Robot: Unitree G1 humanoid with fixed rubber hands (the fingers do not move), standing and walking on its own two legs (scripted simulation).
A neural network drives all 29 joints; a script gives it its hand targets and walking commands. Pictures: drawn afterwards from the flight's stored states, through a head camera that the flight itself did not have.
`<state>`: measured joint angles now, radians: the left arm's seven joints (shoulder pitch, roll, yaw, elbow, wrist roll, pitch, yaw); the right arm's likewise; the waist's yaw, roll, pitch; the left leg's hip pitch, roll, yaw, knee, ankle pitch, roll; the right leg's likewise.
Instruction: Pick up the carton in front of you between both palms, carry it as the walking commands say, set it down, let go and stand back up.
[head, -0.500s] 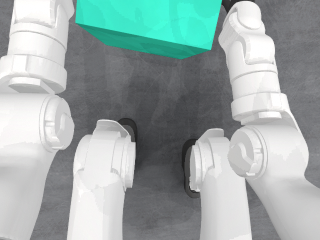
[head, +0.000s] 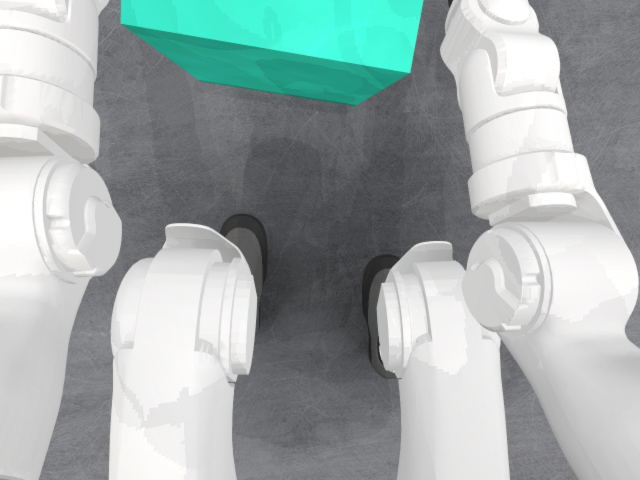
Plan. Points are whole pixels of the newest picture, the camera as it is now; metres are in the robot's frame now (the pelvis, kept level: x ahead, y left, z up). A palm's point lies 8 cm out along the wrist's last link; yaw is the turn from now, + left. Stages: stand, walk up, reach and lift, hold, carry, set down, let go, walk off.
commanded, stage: set down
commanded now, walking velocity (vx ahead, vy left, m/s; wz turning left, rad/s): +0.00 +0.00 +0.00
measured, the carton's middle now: out of the picture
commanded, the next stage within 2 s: let go in 1.78 s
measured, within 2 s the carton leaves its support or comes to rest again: neither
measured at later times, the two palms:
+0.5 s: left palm out of the picture +0.54 +0.26 -0.19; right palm out of the picture +0.56 -0.07 -0.18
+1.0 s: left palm out of the picture +0.56 +0.29 -0.08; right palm out of the picture +0.59 -0.08 -0.08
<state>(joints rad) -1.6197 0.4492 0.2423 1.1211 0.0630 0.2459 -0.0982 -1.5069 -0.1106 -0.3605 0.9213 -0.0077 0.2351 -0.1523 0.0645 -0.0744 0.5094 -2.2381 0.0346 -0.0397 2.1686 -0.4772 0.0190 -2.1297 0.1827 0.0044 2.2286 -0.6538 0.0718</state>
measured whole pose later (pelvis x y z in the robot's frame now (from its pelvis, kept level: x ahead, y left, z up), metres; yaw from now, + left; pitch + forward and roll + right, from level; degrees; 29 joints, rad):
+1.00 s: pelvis +0.01 +0.00 +0.04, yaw +1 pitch +35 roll -4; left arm -1.55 0.56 0.16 1.11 -0.11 0.19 -0.05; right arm -1.45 -0.19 -0.21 0.85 0.13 0.25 -0.23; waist 0.04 -0.06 0.36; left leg -2.17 0.01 -0.06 2.05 -0.50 0.00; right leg -2.05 0.13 -0.02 2.10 -0.67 0.04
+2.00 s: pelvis +0.06 +0.02 +0.30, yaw +4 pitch +42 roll -3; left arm -1.08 0.37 0.34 0.89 0.13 0.17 -0.10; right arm -0.94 -0.11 -0.29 0.65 -0.10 0.20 -0.10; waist 0.01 -0.01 0.01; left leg -1.50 -0.02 -0.04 1.02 -0.25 0.02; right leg -1.41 0.06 0.04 1.05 -0.38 0.04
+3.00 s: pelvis +0.13 +0.00 +0.40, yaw +6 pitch -5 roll +1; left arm 0.22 0.22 0.05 0.41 0.03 0.13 -0.07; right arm 0.20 -0.20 -0.04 0.43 -0.01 0.12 0.07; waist 0.00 -0.03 0.11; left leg -0.14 -0.02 -0.03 0.42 -0.21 -0.01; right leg -0.05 0.03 0.06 0.45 -0.32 -0.02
